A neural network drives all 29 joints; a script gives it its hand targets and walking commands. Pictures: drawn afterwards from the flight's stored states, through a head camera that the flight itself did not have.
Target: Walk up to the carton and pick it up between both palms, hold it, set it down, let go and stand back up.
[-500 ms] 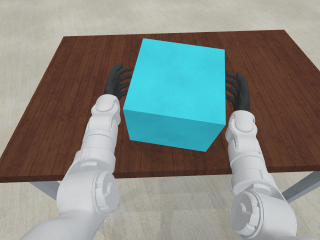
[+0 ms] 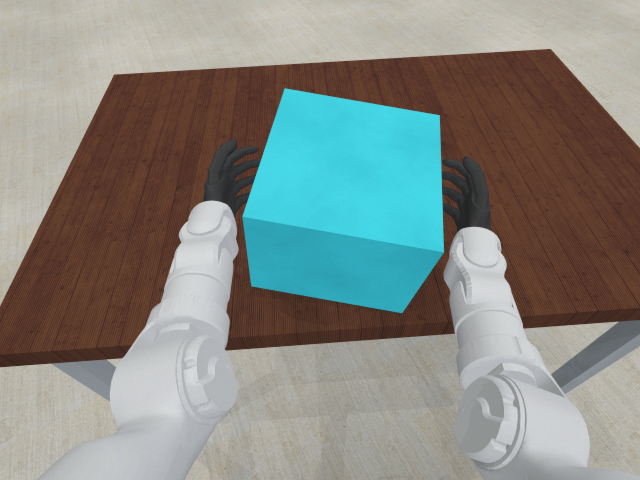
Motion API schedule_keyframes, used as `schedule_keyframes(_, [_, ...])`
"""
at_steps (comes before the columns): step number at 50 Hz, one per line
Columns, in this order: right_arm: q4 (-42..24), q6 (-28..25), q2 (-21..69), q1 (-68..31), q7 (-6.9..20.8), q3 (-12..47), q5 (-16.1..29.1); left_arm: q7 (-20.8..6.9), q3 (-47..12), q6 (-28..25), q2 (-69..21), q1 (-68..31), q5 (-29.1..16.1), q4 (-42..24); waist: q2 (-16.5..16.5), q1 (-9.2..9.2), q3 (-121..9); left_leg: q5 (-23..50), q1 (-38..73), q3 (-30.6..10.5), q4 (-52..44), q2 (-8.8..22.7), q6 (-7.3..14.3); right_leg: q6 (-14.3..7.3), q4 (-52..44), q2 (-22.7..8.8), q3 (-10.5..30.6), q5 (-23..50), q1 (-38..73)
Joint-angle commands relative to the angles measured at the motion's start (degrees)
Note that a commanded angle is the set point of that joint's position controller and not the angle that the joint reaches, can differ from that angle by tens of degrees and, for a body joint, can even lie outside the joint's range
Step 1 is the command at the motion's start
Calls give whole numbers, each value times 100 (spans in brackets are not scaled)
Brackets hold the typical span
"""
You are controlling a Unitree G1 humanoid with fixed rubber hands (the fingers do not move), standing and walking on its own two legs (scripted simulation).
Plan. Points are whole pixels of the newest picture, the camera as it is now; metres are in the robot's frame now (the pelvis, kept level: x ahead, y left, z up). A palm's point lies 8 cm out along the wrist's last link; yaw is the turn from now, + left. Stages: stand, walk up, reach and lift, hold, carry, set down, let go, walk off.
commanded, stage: set down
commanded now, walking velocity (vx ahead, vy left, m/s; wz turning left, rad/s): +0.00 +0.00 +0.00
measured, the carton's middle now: (344, 202) +0.48 -0.02 +0.06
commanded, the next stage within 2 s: none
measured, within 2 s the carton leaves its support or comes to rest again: rests again in 0.90 s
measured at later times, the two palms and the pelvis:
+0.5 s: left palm (216, 182) +0.47 +0.14 +0.12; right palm (455, 223) +0.42 -0.16 +0.08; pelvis +0.01 +0.00 +0.00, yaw +0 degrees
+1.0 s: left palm (216, 204) +0.46 +0.15 +0.10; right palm (456, 220) +0.42 -0.16 +0.09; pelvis +0.00 +0.00 -0.01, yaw +0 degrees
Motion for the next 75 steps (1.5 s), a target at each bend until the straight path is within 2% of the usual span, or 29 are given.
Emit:
schedule_keyframes(1, [-801,-1,2963,-3396,797,1900,-347,-807,-954,-304,-1582,-3300,495,-165,-255,167,-3212,732,-342,81,-408,-10,138,725,925,-433,80,4266,3571])
schedule_keyframes(4, [-929,-396,2733,-3563,820,1623,-549,-514,-1647,-706,-1670,-3791,188,-550,167,-80,-4698,1584,188,36,101,51,-185,510,915,-206,-179,4052,2843])
schedule_keyframes(8, [-384,-598,2183,-3330,816,1250,-728,-259,-1861,-896,-1619,-3809,-2,-634,821,-17,-4895,2901,1703,-91,779,229,-444,372,701,-68,-467,2587,564])
schedule_keyframes(13, [111,-461,307,-2756,608,1030,-256,63,-1243,-746,18,-3552,-49,-139,768,-15,-3993,3699,2366,-128,1090,245,-549,276,442,-10,-396,1875,-82])
schedule_keyframes(15, [136,-280,1104,-3009,556,925,-315,-29,-1055,-628,-542,-3550,200,-159,579,-83,-2911,3321,1976,-158,943,204,-526,341,284,-37,-386,1823,344])
schedule_keyframes(18, [100,-115,425,-2729,405,1242,-52,-57,-710,-501,143,-3005,185,106,295,-59,-2698,2953,1110,-22,808,27,-373,408,644,-136,-102,3294,1524])
schedule_keyframes(23, [-13,-94,1299,-2841,342,1435,-199,-297,-589,-322,-548,-2527,552,317,164,67,-2592,3025,945,-159,715,44,-194,508,923,-187,-57,4056,1818])
schedule_keyframes(26, [-395,-313,1589,-2985,431,1389,-478,-311,-733,-447,-897,-2685,574,166,219,187,-3503,3414,1324,-187,919,123,-207,473,1013,-116,-202,3719,1290])
schedule_keyframes(28, [-628,-650,1759,-3234,411,1273,-694,-286,-1126,-622,-1331,-2884,377,-47,354,11,-4234,3824,1615,-297,1189,204,-289,486,1099,-130,-322,3615,598])
schedule_keyframes(33, [-128,-1099,25,-2876,213,1065,-645,183,-1306,-1004,76,-3084,-231,-248,651,106,-5031,5441,2642,-458,1932,474,-452,88,761,-27,-344,2472,-1610])
schedule_keyframes(35, [-412,-1025,-966,-2566,11,1317,-84,439,-1139,-1108,1133,-2649,-477,-437,459,157,-5175,5181,2062,-339,1975,331,-462,200,1052,-36,-162,3370,-685])
schedule_keyframes(37, [-216,-854,-312,-3029,-53,1363,84,449,-1194,-1088,628,-3142,-525,-459,212,6,-4920,4169,1423,-310,1710,256,-332,373,1094,-97,-3,3412,-134])
schedule_keyframes(40, [-719,-704,-765,-2594,-352,2191,577,430,-1156,-983,1614,-2708,-881,-63,-709,-4,-5041,1677,-2621,40,592,-103,255,560,2038,-591,690,6919,3795])
schedule_keyframes(42, [-278,-497,-304,-2768,-339,2131,519,298,-1067,-959,1297,-2965,-766,348,-936,-135,-4564,594,-2898,-66,-140,-17,464,835,2024,-701,647,6379,3867])
schedule_keyframes(43, [-385,-456,-438,-2924,-352,2175,686,318,-1021,-957,1577,-2866,-727,181,-767,41,-4834,1046,-2476,-20,104,18,406,800,2075,-613,602,6272,3724])
schedule_keyframes(47, [-202,-282,-1032,-2688,-427,2170,1147,384,-1310,-797,1776,-2789,-894,-263,-106,-181,-4400,2217,-1201,-162,688,127,73,662,1969,-313,366,5692,2610])
schedule_keyframes(54, [365,88,-1675,-2818,-458,1892,1473,487,-1845,-259,1769,-2869,-1143,-25,560,-244,-3425,2806,586,-208,1573,206,-456,250,1046,-40,111,2512,24])
schedule_keyframes(55, [-276,-140,-1876,-1644,-468,2298,1877,553,-1922,-243,1856,-1613,-1200,-838,523,-163,-3810,3619,1037,-268,1670,199,-552,191,994,19,107,3278,529])
schedule_keyframes(61, [-153,203,-2023,-3340,-412,1935,1952,615,-2563,-317,1659,-3232,-1985,-527,449,-348,-3943,2727,634,-301,1694,262,-572,119,857,96,38,1711,-544])
schedule_keyframes(62, [-686,-20,-2170,-1901,-461,2299,2149,637,-2498,-361,1805,-1752,-1951,-1302,251,-302,-4250,3504,1189,-362,1782,255,-608,116,851,107,58,2763,10])
schedule_keyframes(63, [-57,305,-2314,-3258,-467,1977,1989,595,-2403,-317,2174,-3366,-2040,-329,361,-399,-4046,2473,457,-241,1696,204,-538,163,808,32,172,1761,-402])
schedule_keyframes(64, [-265,224,-2214,-2400,-484,2207,2213,567,-2615,-355,2000,-2334,-2160,-721,177,-497,-3878,2747,680,-356,1659,192,-560,126,772,43,134,2382,6])
schedule_keyframes(66, [-436,285,-2249,-2275,-477,2352,2259,582,-2479,-439,2159,-2398,-2123,-1057,326,-298,-4320,2637,581,-286,1577,136,-500,188,964,36,190,2492,223])
schedule_keyframes(68, [-259,457,-2172,-3128,-481,2050,2120,538,-2582,-417,2281,-3219,-2182,-480,365,-406,-4069,2056,162,-266,1582,135,-523,198,898,-38,229,1831,-27])
schedule_keyframes(69, [-669,274,-2279,-1881,-514,2435,2364,544,-2426,-435,2304,-1798,-2127,-1104,167,-254,-4337,2569,484,-283,1562,106,-517,201,914,5,260,2834,610])
schedule_keyframes(70, [-496,402,-2319,-2550,-469,2480,2443,501,-2342,-372,2381,-2462,-2159,-727,168,-126,-4066,2288,207,-223,1489,107,-488,240,872,-23,303,2481,553])
schedule_keyframes(71, [-402,437,-2295,-2805,-493,2335,2356,491,-2484,-394,2312,-2755,-2177,-477,129,-307,-3922,1978,173,-251,1438,113,-437,251,910,-29,300,2241,347])
schedule_keyframes(74, [-396,466,-2318,-2371,-533,2654,2587,395,-2384,-383,2404,-2193,-2195,-271,-87,-140,-3624,1553,-104,-226,1211,35,-310,273,916,-42,388,2358,727])
schedule_keyframes(75, [226,700,-2319,-3506,-470,2396,2481,355,-2570,-399,2492,-3385,-2355,658,-109,-296,-3078,608,-830,-262,1050,52,-198,278,946,-109,373,1379,391])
